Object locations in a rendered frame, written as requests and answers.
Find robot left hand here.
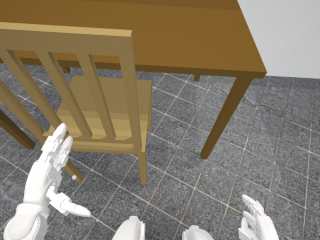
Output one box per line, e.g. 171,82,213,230
23,123,91,217

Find table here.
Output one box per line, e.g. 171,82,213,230
0,0,267,159

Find robot right hand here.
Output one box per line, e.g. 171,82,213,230
238,194,279,240

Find right robot shin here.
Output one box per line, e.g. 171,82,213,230
189,225,199,229

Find left robot thigh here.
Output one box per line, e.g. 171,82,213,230
112,219,146,240

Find chair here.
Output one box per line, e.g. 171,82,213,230
0,22,152,186

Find left robot forearm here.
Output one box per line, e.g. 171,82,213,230
3,202,50,240

